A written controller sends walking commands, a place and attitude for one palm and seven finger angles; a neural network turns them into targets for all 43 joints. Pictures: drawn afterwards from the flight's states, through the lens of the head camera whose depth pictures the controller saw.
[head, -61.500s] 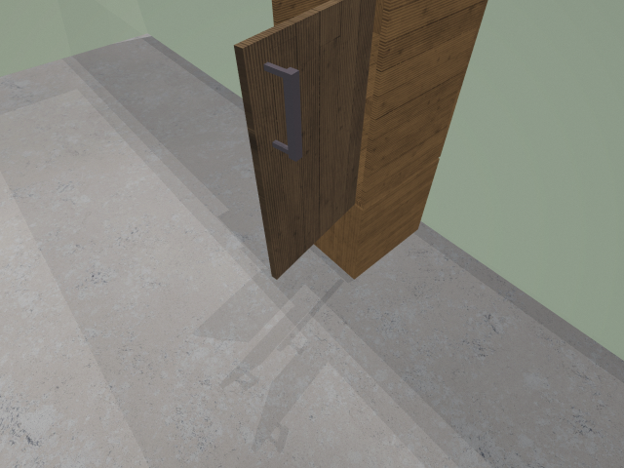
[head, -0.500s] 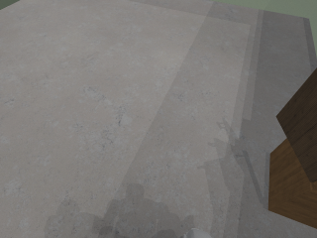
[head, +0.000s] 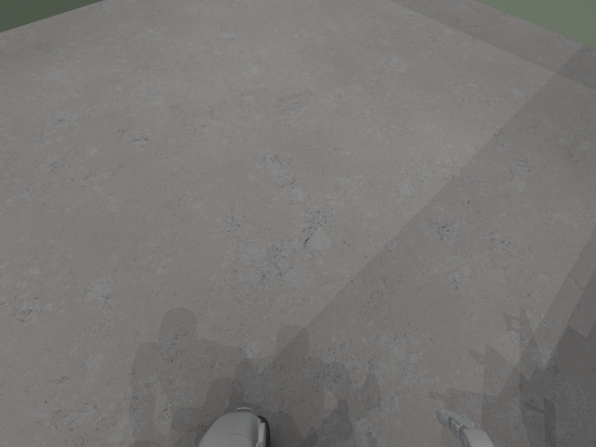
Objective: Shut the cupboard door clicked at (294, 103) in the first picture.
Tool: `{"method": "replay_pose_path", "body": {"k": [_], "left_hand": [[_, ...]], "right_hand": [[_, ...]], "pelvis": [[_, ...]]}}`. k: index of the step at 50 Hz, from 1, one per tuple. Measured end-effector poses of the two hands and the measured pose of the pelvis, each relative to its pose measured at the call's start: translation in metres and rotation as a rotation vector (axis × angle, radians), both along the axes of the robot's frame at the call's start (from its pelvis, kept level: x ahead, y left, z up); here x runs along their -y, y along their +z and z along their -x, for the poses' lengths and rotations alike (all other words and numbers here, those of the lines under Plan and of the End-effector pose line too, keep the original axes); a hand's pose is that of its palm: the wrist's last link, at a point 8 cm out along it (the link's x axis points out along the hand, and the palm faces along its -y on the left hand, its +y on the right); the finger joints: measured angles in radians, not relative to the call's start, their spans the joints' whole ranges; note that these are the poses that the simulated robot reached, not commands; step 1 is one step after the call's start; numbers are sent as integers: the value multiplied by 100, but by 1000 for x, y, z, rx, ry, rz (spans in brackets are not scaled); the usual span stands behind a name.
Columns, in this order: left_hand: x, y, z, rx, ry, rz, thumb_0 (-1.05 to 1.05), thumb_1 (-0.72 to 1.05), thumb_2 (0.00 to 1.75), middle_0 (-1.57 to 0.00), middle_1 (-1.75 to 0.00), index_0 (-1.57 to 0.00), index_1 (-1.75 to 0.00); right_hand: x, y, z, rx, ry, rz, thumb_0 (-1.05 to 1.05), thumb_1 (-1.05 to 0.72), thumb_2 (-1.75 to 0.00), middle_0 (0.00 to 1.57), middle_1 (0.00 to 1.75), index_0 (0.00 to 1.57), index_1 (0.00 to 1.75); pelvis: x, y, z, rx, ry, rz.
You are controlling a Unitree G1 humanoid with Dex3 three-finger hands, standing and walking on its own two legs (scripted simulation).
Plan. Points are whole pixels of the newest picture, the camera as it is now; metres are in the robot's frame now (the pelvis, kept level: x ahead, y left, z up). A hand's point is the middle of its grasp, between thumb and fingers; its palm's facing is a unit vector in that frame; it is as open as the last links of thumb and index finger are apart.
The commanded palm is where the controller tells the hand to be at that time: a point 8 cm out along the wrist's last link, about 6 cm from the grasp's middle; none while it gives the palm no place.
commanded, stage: walk to a spot facing it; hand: left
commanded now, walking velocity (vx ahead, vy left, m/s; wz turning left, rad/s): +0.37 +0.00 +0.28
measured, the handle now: out of the picture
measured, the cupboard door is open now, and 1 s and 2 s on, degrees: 24 24 24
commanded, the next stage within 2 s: turn to face it in 0.60 s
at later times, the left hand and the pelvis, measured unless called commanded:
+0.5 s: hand (211, 311) +0.32 +0.18 -0.14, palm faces +0.06 -0.97 -0.22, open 7.4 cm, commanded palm none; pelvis +0.21 -0.01 +0.00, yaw +5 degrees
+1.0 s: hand (203, 322) +0.32 +0.20 -0.18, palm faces +0.23 -0.96 -0.17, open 7.4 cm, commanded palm none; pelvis +0.37 +0.03 +0.00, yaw +8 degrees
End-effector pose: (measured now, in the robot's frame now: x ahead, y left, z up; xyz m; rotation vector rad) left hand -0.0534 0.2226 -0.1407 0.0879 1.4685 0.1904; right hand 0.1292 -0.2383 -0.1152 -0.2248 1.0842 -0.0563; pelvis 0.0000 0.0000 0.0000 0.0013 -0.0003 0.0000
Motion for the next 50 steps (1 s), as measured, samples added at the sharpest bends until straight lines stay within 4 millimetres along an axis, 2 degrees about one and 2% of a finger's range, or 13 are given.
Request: {"method": "replay_pose_path", "body": {"k": [2,4,6,11,19,23,25,29,34,40,43,46,50], "left_hand": [[-12,-12,-3,-47,14,9,1,91,89,-20,-30,-20,-30],[-24,-16,-20,-53,15,-3,1,91,89,-20,-30,-20,-30],[-34,-13,-51,-8,13,-21,1,91,89,-20,-30,-20,-30],[-47,8,-146,182,-1,-50,1,91,89,-20,-30,-19,-30],[-31,33,-286,356,-64,-55,1,91,89,-20,-30,-19,-30],[-14,31,-346,395,-103,-65,1,91,89,-20,-30,-19,-30],[-6,27,-365,414,-99,-73,1,91,89,-20,-30,-19,-30],[7,27,-368,364,-33,-62,1,91,89,-20,-30,-20,-30],[1,26,-356,275,91,-84,-1,95,89,-20,-30,-20,-30],[-8,10,-335,131,181,-58,0,94,89,-20,-30,-20,-30],[-12,-7,-326,41,202,-22,0,93,89,-20,-30,-20,-30],[-16,-17,-328,-36,193,1,1,92,89,-20,-30,-19,-30],[-23,-10,-357,-37,166,15,1,92,89,-20,-30,-19,-30]], "right_hand": [[-10,-5,-30,66,19,17,1,-91,-90,19,29,20,30],[-17,-5,-43,82,21,28,1,-91,-90,19,29,20,30],[-21,-2,-46,60,15,35,1,-91,-90,20,29,20,30],[-26,0,-35,-58,-24,32,1,-92,-90,20,29,20,30],[-12,-7,-20,-255,-111,2,1,-92,-90,20,29,20,30],[-1,-20,-26,-345,-152,-19,1,-91,-90,20,29,20,30],[5,-27,-36,-388,-151,-26,1,-91,-90,20,29,20,30],[11,-20,-85,-390,-118,-20,1,-91,-90,20,29,20,30],[6,-10,-176,-315,-32,-14,1,-91,-90,19,29,20,30],[-24,-7,-302,-177,122,12,1,-92,-90,19,29,19,30],[-46,-11,-358,-65,164,28,1,-92,-90,19,29,19,30],[-64,-9,-391,4,167,31,1,-91,-90,19,29,20,30],[-75,-3,-407,31,143,14,1,-91,-90,19,29,20,30]], "pelvis": [[-11,-13,-16,2,7,20],[-15,-14,-28,15,13,12],[-17,-9,-41,18,22,11],[-19,8,-79,11,55,11],[-7,16,-150,2,74,-13],[9,6,-194,0,75,-30],[15,0,-212,2,86,-18],[19,9,-246,3,127,-5],[17,17,-286,-14,203,6],[-2,11,-327,-5,249,16],[-20,-2,-351,7,215,37],[-29,-7,-364,12,182,18],[-34,-1,-375,15,136,19]]}}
